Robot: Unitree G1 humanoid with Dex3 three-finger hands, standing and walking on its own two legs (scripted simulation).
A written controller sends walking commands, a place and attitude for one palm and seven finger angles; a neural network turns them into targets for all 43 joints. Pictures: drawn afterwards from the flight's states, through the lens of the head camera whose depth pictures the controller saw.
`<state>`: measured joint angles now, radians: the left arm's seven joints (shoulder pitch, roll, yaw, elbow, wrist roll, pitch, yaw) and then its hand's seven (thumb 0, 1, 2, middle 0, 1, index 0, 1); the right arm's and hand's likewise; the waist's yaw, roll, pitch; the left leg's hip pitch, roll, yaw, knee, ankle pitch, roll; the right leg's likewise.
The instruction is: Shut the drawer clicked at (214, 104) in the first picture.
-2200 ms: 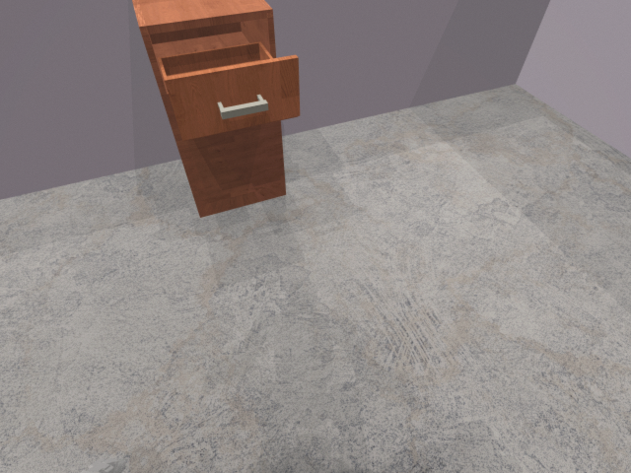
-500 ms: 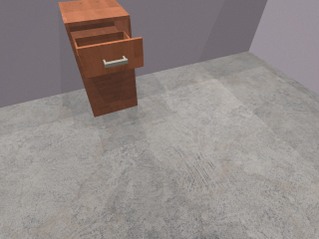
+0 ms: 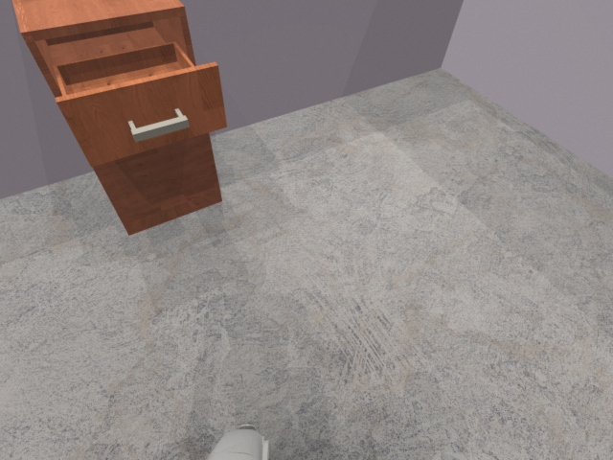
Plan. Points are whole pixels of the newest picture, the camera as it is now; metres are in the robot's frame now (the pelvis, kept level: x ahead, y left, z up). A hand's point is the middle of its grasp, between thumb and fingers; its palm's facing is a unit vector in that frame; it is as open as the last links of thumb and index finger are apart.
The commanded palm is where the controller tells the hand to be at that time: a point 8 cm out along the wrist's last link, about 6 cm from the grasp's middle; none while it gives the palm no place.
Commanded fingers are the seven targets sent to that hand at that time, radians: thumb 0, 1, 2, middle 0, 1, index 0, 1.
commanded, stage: walk to a spot facing it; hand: left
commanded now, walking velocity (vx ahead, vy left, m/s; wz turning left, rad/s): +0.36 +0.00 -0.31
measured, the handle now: (158, 123) +0.80 +0.45 -0.08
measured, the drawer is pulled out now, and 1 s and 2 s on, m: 0.30 0.30 0.30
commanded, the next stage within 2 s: turn to face it in 0.84 s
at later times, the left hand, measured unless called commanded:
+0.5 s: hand (235, 312) +0.37 +0.17 -0.15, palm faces -0.27 -0.94 -0.19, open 7.4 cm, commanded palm none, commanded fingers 0.00 0.90 0.90 -0.20 -0.30 -0.20 -0.30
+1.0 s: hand (252, 280) +0.46 +0.16 -0.19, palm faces -0.26 -0.95 -0.16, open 7.3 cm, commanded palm none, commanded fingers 0.00 0.90 0.90 -0.20 -0.30 -0.20 -0.30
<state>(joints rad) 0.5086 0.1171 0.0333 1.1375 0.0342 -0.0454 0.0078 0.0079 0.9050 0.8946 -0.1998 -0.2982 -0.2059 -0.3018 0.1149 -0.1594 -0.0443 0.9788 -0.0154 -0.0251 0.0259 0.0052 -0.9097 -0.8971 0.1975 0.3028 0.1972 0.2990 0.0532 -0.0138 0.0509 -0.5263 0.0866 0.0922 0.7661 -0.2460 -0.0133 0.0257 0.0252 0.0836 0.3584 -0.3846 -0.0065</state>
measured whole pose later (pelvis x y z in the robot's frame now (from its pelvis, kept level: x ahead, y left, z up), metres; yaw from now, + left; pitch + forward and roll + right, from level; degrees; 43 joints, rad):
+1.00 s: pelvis +0.42 -0.02 -0.01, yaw -20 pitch -2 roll -2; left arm 0.34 0.20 0.07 1.09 0.02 -0.02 -0.01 0.00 0.92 0.90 -0.20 -0.30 -0.20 -0.30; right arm 0.18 -0.19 -0.04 0.99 -0.03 -0.06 0.00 0.00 -0.93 -0.90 0.20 0.30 0.20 0.30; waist 0.02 -0.02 0.04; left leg -0.37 0.10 0.16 0.63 -0.23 0.02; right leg -0.15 -0.01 -0.06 0.64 -0.44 0.00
